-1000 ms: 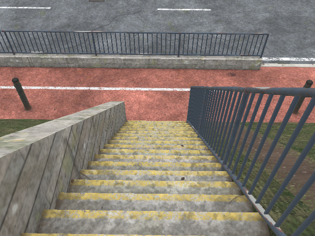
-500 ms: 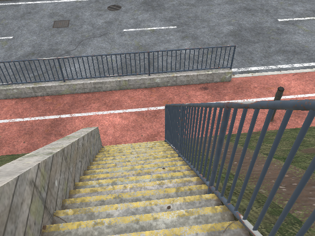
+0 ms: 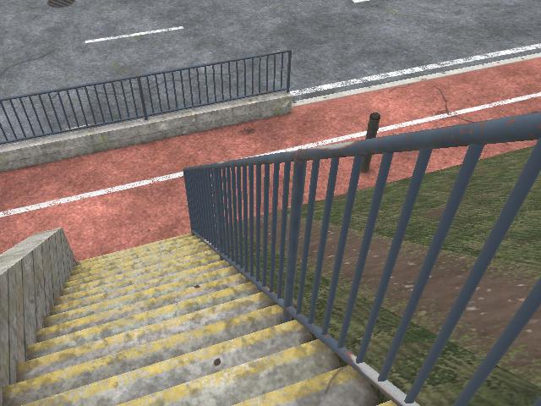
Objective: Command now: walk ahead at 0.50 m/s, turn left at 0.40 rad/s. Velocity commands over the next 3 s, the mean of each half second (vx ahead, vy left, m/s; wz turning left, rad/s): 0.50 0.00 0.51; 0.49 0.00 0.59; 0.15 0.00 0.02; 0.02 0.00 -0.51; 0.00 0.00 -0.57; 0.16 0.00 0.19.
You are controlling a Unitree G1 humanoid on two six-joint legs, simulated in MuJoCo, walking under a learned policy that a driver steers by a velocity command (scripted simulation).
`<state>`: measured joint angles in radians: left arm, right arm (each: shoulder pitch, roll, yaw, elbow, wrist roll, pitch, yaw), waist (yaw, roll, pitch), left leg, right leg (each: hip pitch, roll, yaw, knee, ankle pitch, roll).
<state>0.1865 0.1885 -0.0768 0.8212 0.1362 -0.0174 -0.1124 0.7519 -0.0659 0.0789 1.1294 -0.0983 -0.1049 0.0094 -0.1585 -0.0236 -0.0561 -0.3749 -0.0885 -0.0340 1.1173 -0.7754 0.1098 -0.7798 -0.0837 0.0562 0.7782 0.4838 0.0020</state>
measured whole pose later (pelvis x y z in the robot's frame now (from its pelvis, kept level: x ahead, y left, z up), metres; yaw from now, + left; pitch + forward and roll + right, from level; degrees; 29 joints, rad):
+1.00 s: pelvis +0.44 +0.04 -0.36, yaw +35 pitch +0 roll +2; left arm 0.15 0.25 0.01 0.89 0.09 -0.09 -0.05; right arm 0.52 -0.17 0.00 1.09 -0.08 -0.11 0.07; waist -0.06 -0.03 0.00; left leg -0.32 -0.07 0.00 0.77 -0.45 0.06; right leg -0.71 -0.10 0.08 1.09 0.10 -0.02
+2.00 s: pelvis +0.58 +0.11 -0.54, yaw +16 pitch +7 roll -3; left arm 0.34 0.25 0.02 0.73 0.07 -0.02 0.01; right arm 0.37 -0.24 -0.06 0.77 -0.07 -0.05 0.02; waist -0.04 0.02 -0.10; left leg -0.39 0.04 0.08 0.42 -0.14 0.06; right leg -1.00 0.19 0.14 1.52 -0.28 0.04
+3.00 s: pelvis +0.67 +0.07 -0.59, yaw +6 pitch +4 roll -3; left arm 0.53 0.10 -0.03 1.14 0.12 -0.14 -0.02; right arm 0.38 -0.21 -0.03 0.94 -0.10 -0.05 0.04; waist 0.05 0.03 -0.09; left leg -0.76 0.08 -0.02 1.45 -0.24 0.08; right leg -0.38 -0.15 -0.26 0.85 -0.51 0.03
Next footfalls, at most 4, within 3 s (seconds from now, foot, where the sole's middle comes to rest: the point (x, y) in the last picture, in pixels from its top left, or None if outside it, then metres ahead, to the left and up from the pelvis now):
0.14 right None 0.20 -0.14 -0.90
0.78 left None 0.39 0.13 -1.11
1.16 right None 0.67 0.02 -1.32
1.44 left None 0.56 0.22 -1.14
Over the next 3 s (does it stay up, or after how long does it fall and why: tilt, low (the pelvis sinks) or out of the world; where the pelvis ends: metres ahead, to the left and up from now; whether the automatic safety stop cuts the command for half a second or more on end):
stays up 0.67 0.07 -0.59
